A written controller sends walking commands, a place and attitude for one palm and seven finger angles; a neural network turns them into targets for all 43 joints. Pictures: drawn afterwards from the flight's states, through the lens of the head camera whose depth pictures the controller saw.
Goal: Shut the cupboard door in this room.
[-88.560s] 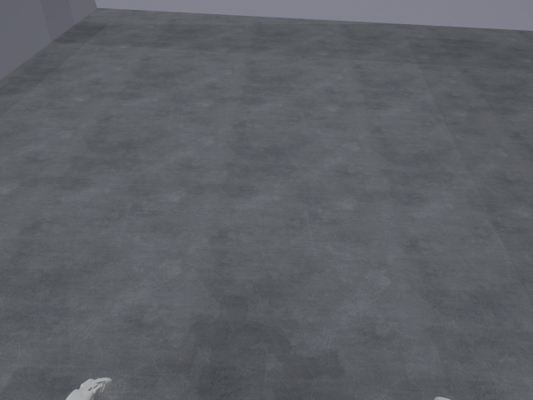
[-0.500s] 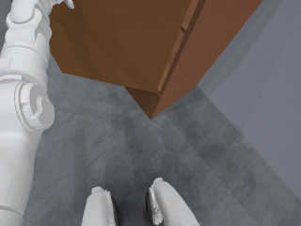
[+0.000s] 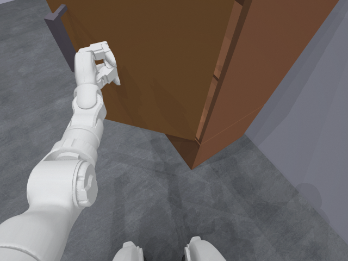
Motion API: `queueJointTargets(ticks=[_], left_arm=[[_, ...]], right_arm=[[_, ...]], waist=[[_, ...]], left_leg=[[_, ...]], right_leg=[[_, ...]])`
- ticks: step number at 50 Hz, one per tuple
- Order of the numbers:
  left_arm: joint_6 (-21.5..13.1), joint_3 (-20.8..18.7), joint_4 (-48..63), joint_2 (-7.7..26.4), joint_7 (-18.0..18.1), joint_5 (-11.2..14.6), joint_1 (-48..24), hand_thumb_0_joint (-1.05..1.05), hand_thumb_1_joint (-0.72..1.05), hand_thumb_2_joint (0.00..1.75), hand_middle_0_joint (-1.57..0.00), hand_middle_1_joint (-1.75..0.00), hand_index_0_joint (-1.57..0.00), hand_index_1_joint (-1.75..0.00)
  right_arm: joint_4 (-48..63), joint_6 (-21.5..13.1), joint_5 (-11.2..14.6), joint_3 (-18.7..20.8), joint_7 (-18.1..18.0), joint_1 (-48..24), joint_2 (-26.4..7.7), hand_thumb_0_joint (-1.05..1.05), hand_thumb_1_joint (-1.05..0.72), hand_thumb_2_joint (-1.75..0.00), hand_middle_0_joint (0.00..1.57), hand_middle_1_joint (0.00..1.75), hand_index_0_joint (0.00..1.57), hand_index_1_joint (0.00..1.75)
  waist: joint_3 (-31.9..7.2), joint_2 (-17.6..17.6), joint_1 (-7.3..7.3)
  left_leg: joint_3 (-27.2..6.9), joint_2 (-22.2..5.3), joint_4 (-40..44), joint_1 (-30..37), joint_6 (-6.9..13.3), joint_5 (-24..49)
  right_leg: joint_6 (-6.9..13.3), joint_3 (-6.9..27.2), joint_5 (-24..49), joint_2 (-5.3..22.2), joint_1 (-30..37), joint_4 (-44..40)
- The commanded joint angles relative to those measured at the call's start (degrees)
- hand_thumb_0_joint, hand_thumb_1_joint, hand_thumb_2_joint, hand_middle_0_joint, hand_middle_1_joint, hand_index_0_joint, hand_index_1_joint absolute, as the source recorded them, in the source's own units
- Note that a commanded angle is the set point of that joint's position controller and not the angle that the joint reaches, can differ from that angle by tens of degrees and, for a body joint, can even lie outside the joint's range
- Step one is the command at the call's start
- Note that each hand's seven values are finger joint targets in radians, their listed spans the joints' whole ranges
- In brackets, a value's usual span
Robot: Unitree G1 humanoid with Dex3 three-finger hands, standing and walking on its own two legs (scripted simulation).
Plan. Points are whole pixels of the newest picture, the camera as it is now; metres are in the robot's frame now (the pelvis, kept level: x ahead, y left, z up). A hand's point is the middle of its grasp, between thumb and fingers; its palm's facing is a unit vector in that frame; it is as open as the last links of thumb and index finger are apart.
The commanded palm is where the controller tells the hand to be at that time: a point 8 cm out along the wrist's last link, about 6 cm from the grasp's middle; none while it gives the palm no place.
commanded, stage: pull the fist back off the door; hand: left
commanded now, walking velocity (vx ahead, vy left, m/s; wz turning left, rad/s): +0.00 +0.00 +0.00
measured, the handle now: (70, 41) +0.64 +0.18 +0.09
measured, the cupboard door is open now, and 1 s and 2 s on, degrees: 42 42 42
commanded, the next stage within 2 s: draw the hand back to the body in 0.26 s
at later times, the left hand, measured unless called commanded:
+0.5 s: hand (113, 82) +0.48 +0.07 +0.11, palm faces +0.08 -1.00 +0.02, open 3.1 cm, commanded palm +0.43 +0.14 +0.11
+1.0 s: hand (50, 143) +0.33 +0.16 +0.15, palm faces +0.05 -0.99 -0.14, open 3.1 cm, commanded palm +0.29 +0.22 +0.17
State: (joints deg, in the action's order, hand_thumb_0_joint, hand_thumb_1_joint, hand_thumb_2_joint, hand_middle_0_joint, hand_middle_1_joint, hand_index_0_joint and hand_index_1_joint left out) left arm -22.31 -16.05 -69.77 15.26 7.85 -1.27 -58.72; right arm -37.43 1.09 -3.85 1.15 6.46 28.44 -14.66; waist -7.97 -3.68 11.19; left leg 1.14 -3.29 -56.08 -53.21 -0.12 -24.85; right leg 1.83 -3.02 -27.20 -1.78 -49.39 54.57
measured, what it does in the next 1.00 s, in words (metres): stands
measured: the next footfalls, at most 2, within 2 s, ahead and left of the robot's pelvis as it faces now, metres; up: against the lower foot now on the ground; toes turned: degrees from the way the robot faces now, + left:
none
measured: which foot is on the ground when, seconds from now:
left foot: down 0.00-1.00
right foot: down 0.00-1.00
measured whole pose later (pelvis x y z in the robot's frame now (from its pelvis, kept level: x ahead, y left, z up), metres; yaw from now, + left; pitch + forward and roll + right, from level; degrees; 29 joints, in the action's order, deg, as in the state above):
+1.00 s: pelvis -0.01 +0.01 +0.05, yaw +0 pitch +3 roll +0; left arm -9.3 -3.8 -17.9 12.5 -0.6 6.8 -9.4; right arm -32.6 1.0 3.7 -0.2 -2.8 11.8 -14.5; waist -3.8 -2.9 1.0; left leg 3.1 -0.8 -36.4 -21.9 0.9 -17.6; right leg 0.5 -1.1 -20.5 0.1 -19.2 36.7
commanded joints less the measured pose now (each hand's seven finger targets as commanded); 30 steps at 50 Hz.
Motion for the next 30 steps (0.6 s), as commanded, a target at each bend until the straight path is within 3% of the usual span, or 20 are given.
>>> queueJointTargets(ticks=[1, 4, 5, 7, 8, 9, 10, 14, 15, 16, 17, 18, 19, 22, 23, 24, 27, 29, 30], left_arm=[[-4.02, 2.15, 15.15, 3.56, -1.17, 2.96, -22.42, 0.0, 0.9, 0.9, -1.3, -1.5, -1.3, -1.5], [-7.8, 2.7, 22.45, 3.8, -0.47, 3.44, -26.72, 0.0, 0.9, 0.9, -1.3, -1.5, -1.3, -1.5], [-9.25, 1.81, 24.95, 5.23, -0.19, 3.14, -26.54, 0.0, 0.9, 0.9, -1.3, -1.5, -1.3, -1.5], [-11.29, 3.35, 28.55, 4.64, 0.02, 2.49, -24.81, 0.0, 0.9, 0.9, -1.3, -1.5, -1.3, -1.5], [-11.48, 4.62, 27.85, 2.76, -0.03, 2.22, -22.53, 0.0, 0.9, 0.9, -1.3, -1.5, -1.3, -1.5], [-11.08, 4.56, 25.36, 2.95, -0.05, 1.76, -19.66, 0.0, 0.9, 0.9, -1.3, -1.5, -1.3, -1.5], [-10.3, 6.93, 23.83, 0.97, -0.29, 1.25, -20.38, 0.0, 0.9, 0.9, -1.3, -1.5, -1.3, -1.5], [-4.12, 5.7, 12.71, 2.21, -0.23, 1.92, -19.36, 0.0, 0.9, 0.9, -1.3, -1.5, -1.3, -1.5], [-3.0, 4.23, 11.24, 3.68, -0.14, 2.6, -20.15, 0.0, 0.9, 0.9, -1.3, -1.5, -1.3, -1.5], [-2.55, 4.56, 11.58, 3.32, -0.11, 3.34, -22.07, 0.0, 0.9, 0.9, -1.3, -1.5, -1.3, -1.5], [-2.78, 2.7, 11.73, 4.29, 0.06, 4.21, -22.43, 0.0, 0.9, 0.9, -1.3, -1.5, -1.3, -1.5], [-3.37, 3.19, 12.32, 3.42, -0.05, 4.79, -23.85, 0.0, 0.9, 0.9, -1.3, -1.5, -1.3, -1.5], [-4.36, 1.09, 12.4, 5.82, 0.12, 4.97, -25.06, 0.0, 0.9, 0.9, -1.3, -1.5, -1.3, -1.5], [-9.09, -1.6, 20.01, 9.11, -1.06, 4.34, -17.95, 0.0, 0.9, 0.9, -1.3, -1.5, -1.3, -1.5], [-10.08, -1.9, 22.07, 9.72, -1.61, 3.92, -15.46, 0.0, 0.9, 0.9, -1.3, -1.5, -1.3, -1.5], [-10.18, -2.67, 22.44, 10.98, -2.25, 3.29, -10.7, 0.0, 0.9, 0.9, -1.3, -1.5, -1.3, -1.5], [-6.34, -1.41, 23.93, 10.32, -4.73, 3.29, 0.51, 0.0, 0.9, 0.9, -1.3, -1.5, -1.3, -1.5], [-2.22, -0.17, 27.76, 9.18, -6.52, 5.75, 3.07, 0.0, 0.9, 0.9, -1.3, -1.5, -1.3, -1.5], [-0.83, 1.05, 32.19, 7.42, -7.37, 7.67, 2.51, 0.0, 0.9, 0.9, -1.3, -1.5, -1.3, -1.5]], right_arm=[[2.96, -0.1, 1.0, 3.85, -1.32, 7.92, -8.5, 0.0, -0.9, -0.9, 0.2, 0.3, 0.2, 0.3], [2.36, -0.8, 1.11, 3.98, -1.94, 6.03, -8.01, 0.0, -0.9, -0.9, 0.2, 0.3, 0.2, 0.3], [2.21, -1.08, 1.1, 4.08, -2.1, 5.36, -7.98, 0.0, -0.9, -0.9, 0.2, 0.3, 0.2, 0.3], [2.03, -1.46, 1.11, 4.13, -2.33, 4.46, -7.79, 0.0, -0.9, -0.9, 0.2, 0.3, 0.2, 0.3], [1.9, -1.66, 1.28, 4.14, -2.31, 3.63, -7.4, 0.0, -0.9, -0.9, 0.2, 0.3, 0.2, 0.3], [1.65, -1.58, 1.37, 4.19, -2.37, 3.2, -7.45, 0.0, -0.9, -0.9, 0.2, 0.3, 0.2, 0.3], [1.43, -1.4, 1.5, 4.0, -2.4, 2.91, -7.41, 0.0, -0.9, -0.9, 0.2, 0.3, 0.2, 0.3], [1.42, -0.24, 2.43, 3.62, -3.23, 2.08, -8.17, 0.0, -0.9, -0.9, 0.2, 0.3, 0.2, 0.3], [1.66, -0.1, 2.68, 3.4, -3.64, 1.86, -8.5, 0.0, -0.9, -0.9, 0.2, 0.3, 0.2, 0.3], [1.86, -0.17, 2.7, 3.22, -3.89, 1.36, -8.37, 0.0, -0.9, -0.9, 0.2, 0.3, 0.2, 0.3], [1.97, -0.42, 2.67, 3.03, -4.1, 1.33, -8.4, 0.0, -0.9, -0.9, 0.2, 0.3, 0.2, 0.3], [2.09, -0.84, 2.61, 2.72, -4.17, 0.63, -8.25, 0.0, -0.9, -0.9, 0.2, 0.3, 0.2, 0.3], [1.72, -1.13, 2.3, 2.69, -4.34, 0.53, -8.29, 0.0, -0.9, -0.9, 0.2, 0.3, 0.2, 0.3], [3.88, -1.87, 1.96, 2.76, -4.03, -0.09, -7.97, 0.0, -0.9, -0.9, 0.2, 0.3, 0.2, 0.3], [4.32, -1.97, 1.95, 2.73, -3.82, -0.5, -7.68, 0.0, -0.9, -0.9, 0.2, 0.3, 0.2, 0.3], [4.9, -1.73, 2.15, 2.66, -3.72, -0.52, -7.52, 0.0, -0.9, -0.9, 0.2, 0.3, 0.2, 0.3], [6.95, -0.53, 3.24, 2.78, -3.98, -0.61, -7.63, 0.0, -0.9, -0.9, 0.2, 0.3, 0.2, 0.3], [8.47, 0.2, 4.75, 2.8, -4.73, -2.23, -7.72, 0.0, -0.9, -0.9, 0.2, 0.3, 0.2, 0.3], [9.13, 0.15, 5.27, 2.87, -5.12, -3.28, -7.66, 0.0, -0.9, -0.9, 0.2, 0.3, 0.2, 0.3]], waist=[[-23.53, 2.94, 0.95], [-26.56, -0.48, 0.49], [-28.72, -2.32, -0.3], [-30.97, -3.62, -0.84], [-31.16, -3.36, -0.92], [-29.48, -1.47, -1.16], [-27.45, -0.26, -0.1], [-18.18, 6.38, 0.93], [-17.15, 8.57, 1.21], [-16.43, 8.47, 1.58], [-17.47, 7.6, 0.61], [-18.78, 7.29, 1.1], [-19.64, 6.95, 0.85], [-28.85, 1.41, -4.02], [-31.01, -0.08, -4.9], [-31.02, 0.36, -6.38], [-27.01, 5.13, -7.25], [-22.73, 8.88, -7.09], [-22.32, 8.82, -6.77]], left_leg=[[-0.37, 3.72, 3.75, 19.47, 2.01, 20.72], [-0.9, 3.65, 3.2, 23.54, 1.88, 21.71], [-1.02, 3.59, 2.83, 24.88, 1.75, 22.81], [-1.3, 3.5, 2.31, 27.83, 1.69, 25.48], [-1.32, 3.46, 2.21, 28.49, 1.63, 26.35], [-1.21, 3.36, 2.33, 27.31, 1.6, 25.09], [-1.37, 3.28, 2.8, 26.25, 1.62, 23.92], [-0.67, 3.77, 5.05, 19.07, 2.0, 14.82], [-0.63, 3.91, 5.54, 17.11, 2.17, 12.73], [-0.54, 4.12, 6.03, 16.47, 2.23, 11.5], [-0.57, 4.24, 6.03, 16.9, 2.19, 11.75], [-0.79, 4.23, 5.72, 17.3, 2.26, 12.3], [-1.03, 4.0, 5.08, 17.19, 2.19, 12.97], [-0.82, 4.17, 5.13, 22.0, 1.79, 18.5], [-0.42, 4.12, 5.14, 23.19, 1.75, 19.91], [-0.09, 4.11, 5.5, 22.92, 1.71, 20.84], [1.35, 4.26, 8.38, 20.97, 2.18, 19.82], [2.06, 4.11, 10.92, 20.59, 2.38, 16.94], [2.21, 4.21, 11.93, 22.2, 2.51, 16.35]], right_leg=[[-1.67, 2.18, 30.32, -1.21, 13.26, -8.42], [-1.61, 2.39, 30.25, -0.98, 12.49, -7.46], [-1.47, 2.55, 30.83, -0.8, 12.77, -6.74], [-1.23, 2.37, 32.53, -0.79, 12.84, -5.51], [-1.37, 2.21, 33.19, -0.71, 12.35, -5.38], [-1.49, 2.18, 32.43, -0.64, 12.17, -5.7], [-1.67, 1.98, 31.56, -0.55, 11.32, -5.85], [-2.34, 2.83, 25.42, -0.32, 11.56, -9.45], [-2.49, 3.21, 23.66, -0.14, 12.36, -10.31], [-2.6, 3.64, 22.9, -0.03, 12.95, -10.96], [-2.37, 3.74, 22.83, -0.08, 13.39, -10.79], [-2.38, 3.64, 23.22, 0.02, 12.97, -10.29], [-2.3, 3.66, 23.62, 0.07, 12.83, -9.55], [-1.45, 3.59, 27.96, 0.02, 17.23, -6.94], [-1.52, 3.68, 29.6, 0.1, 18.45, -6.57], [-1.37, 3.64, 30.89, 0.02, 20.3, -6.52], [-1.93, 3.87, 33.73, -0.13, 25.84, -9.24], [-2.56, 4.26, 32.5, -0.03, 28.27, -12.77], [-2.81, 4.4, 32.1, -0.03, 29.12, -14.3]])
